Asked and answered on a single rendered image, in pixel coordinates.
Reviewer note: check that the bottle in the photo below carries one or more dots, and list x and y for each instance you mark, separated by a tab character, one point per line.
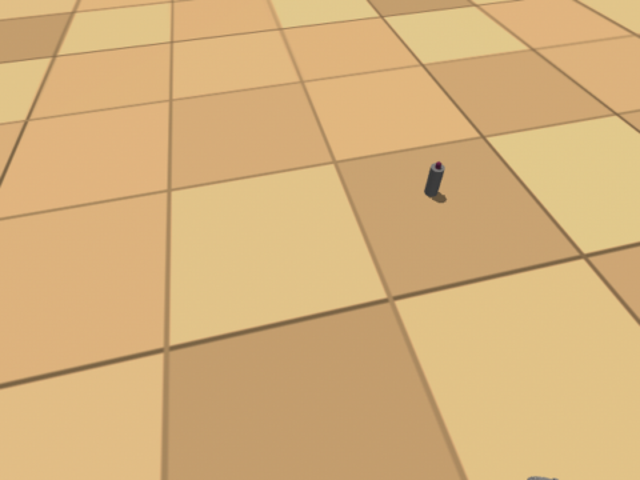
434	179

